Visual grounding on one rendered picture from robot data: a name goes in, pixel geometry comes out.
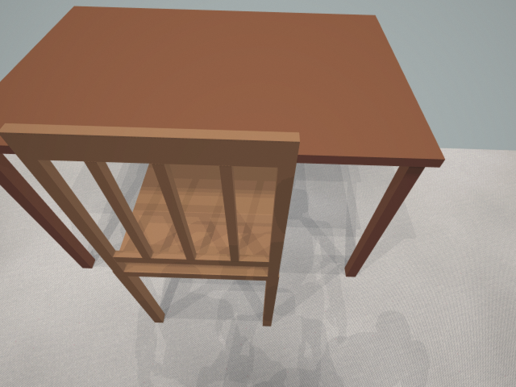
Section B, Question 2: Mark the chair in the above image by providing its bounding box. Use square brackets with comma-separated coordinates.
[0, 123, 300, 327]

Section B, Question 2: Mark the table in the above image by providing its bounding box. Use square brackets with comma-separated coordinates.
[0, 6, 445, 277]

